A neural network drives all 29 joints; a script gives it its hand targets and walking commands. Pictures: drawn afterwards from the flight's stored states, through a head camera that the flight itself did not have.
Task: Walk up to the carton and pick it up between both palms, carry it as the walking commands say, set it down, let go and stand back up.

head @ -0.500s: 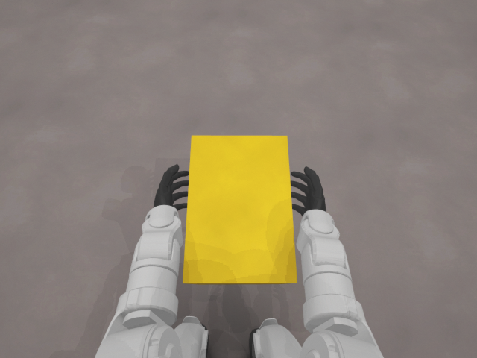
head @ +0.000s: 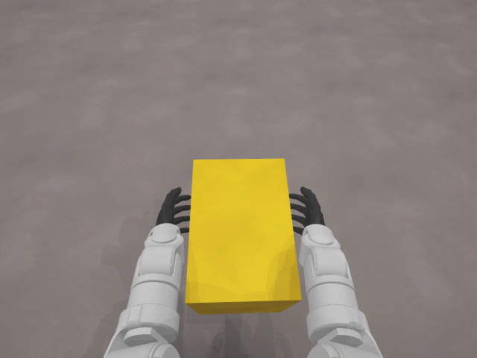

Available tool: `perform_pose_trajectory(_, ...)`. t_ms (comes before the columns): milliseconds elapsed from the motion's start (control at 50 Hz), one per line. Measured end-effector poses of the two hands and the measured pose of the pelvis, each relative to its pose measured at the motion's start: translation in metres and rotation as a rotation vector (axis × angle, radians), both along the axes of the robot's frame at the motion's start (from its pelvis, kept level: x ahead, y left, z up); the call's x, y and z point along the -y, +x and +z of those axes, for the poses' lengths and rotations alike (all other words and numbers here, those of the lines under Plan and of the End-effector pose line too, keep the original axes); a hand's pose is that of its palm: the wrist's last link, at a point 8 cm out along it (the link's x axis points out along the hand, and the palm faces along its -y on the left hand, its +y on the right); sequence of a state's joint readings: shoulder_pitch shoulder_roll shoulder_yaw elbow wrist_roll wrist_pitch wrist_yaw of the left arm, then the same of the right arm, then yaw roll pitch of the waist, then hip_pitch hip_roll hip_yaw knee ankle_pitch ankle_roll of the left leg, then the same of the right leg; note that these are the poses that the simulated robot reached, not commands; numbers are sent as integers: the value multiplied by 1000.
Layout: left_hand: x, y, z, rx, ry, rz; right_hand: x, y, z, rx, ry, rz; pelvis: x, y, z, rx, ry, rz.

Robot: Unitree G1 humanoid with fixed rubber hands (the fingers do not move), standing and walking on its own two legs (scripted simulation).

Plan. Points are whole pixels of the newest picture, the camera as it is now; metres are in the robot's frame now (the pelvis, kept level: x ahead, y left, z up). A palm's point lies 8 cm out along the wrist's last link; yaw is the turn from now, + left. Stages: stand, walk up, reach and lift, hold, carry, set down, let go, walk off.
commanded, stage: reach and lift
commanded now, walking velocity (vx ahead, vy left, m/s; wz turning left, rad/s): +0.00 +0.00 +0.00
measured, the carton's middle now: (239, 240) +0.35 -0.01 -0.07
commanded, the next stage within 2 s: hold in 1.62 s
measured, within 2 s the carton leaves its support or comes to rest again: neither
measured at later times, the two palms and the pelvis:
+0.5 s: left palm (161, 220) +0.31 +0.12 +0.07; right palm (324, 222) +0.31 -0.14 +0.07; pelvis +0.00 +0.00 +0.01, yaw +1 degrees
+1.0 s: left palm (157, 222) +0.31 +0.13 +0.07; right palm (320, 221) +0.32 -0.13 +0.07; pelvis +0.00 -0.01 +0.01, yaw +0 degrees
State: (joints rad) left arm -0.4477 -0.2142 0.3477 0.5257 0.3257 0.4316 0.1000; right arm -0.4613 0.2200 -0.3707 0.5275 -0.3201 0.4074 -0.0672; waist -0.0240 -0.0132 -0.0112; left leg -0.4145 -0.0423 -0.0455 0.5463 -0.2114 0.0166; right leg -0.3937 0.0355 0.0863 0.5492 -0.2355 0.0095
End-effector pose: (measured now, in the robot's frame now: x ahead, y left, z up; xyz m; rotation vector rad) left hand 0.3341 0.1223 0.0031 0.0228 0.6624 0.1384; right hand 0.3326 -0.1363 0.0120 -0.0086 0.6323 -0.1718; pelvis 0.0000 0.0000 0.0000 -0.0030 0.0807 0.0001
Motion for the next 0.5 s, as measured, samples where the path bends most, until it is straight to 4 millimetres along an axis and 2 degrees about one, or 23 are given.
perform_pose_trajectory(300,3,-12,44,16,15,-22,3,-14,41,5,-12,3,2,4,8,143,1,5)
perform_pose_trajectory(500,2,-19,66,9,29,1,1,-20,61,-6,-8,4,4,0,9,216,6,9)
